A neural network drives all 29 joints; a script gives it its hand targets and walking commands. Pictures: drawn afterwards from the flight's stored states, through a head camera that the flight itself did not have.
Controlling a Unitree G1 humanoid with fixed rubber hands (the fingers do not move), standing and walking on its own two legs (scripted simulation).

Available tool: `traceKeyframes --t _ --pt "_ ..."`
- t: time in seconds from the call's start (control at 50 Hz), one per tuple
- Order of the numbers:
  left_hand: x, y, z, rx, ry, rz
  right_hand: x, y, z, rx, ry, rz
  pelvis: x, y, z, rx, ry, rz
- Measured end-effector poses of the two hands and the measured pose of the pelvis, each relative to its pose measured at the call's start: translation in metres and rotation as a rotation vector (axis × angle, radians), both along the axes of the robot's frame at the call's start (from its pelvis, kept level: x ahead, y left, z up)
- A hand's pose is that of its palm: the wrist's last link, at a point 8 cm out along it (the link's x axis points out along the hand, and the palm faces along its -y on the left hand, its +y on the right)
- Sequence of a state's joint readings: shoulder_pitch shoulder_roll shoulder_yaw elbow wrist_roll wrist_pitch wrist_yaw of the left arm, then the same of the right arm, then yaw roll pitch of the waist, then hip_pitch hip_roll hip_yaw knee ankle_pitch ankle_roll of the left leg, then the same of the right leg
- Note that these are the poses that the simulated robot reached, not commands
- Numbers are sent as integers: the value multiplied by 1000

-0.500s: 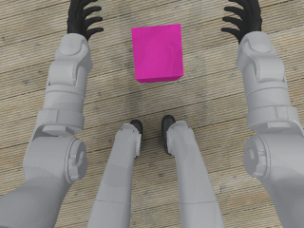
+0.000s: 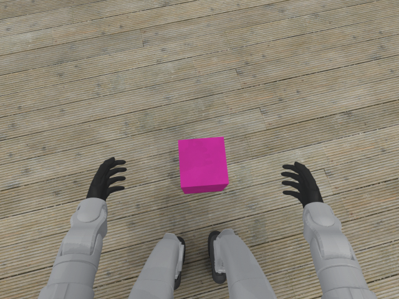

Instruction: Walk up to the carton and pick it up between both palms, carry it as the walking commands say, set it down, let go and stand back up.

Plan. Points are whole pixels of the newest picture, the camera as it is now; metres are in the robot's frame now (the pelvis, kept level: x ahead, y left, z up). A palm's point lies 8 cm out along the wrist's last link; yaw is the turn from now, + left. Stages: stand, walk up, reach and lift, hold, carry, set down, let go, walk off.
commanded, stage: let go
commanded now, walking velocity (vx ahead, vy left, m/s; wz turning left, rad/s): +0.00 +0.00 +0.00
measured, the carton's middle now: (202, 168) +0.45 -0.01 -0.59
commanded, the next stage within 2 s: stand in 0.88 s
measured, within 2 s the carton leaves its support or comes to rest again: neither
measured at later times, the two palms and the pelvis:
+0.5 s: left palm (51, 258) +0.19 +0.25 -0.03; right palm (333, 252) +0.20 -0.21 -0.03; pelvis +0.04 +0.02 +0.05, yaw +1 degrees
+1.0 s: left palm (46, 260) +0.19 +0.26 -0.04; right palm (348, 256) +0.19 -0.24 -0.03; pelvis +0.06 +0.02 +0.04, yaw +0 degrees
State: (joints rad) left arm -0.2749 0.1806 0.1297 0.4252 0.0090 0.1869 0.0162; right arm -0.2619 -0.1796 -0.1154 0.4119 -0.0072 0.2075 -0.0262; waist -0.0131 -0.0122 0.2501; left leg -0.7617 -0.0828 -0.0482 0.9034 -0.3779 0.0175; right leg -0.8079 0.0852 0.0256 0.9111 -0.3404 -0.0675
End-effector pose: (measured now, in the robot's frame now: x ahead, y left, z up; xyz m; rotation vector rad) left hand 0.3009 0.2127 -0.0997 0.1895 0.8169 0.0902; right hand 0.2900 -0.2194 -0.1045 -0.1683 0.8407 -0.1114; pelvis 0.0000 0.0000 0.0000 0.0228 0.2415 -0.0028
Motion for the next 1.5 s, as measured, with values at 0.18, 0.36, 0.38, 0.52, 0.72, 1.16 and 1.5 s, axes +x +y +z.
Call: traceKeyframes --t 0.18,0.36,0.38,0.52,0.72,1.16,1.5 --pt "-48 16 50 -26 -29 10 -34 4 56 -4 -34 48 29 7 31 -20 -120 14" --pt "-100 25 64 -38 28 3 -74 3 72 -6 9 52 42 13 48 -25 -250 14" --pt "-102 27 66 -36 27 4 -77 4 73 -6 13 54 43 14 48 -25 -261 15" --pt "-105 36 76 -20 10 -3 -91 9 75 3 27 73 44 18 51 -32 -320 15" --pt "-96 37 79 -21 4 -15 -89 10 80 4 9 69 43 19 50 -36 -367 11" --pt "-120 78 72 93 -86 135 -111 -39 70 -77 -105 -89 73 14 43 -28 -318 7" --pt "-197 72 49 80 101 137 -205 -39 46 -64 104 -128 34 11 50 -21 -316 -5"
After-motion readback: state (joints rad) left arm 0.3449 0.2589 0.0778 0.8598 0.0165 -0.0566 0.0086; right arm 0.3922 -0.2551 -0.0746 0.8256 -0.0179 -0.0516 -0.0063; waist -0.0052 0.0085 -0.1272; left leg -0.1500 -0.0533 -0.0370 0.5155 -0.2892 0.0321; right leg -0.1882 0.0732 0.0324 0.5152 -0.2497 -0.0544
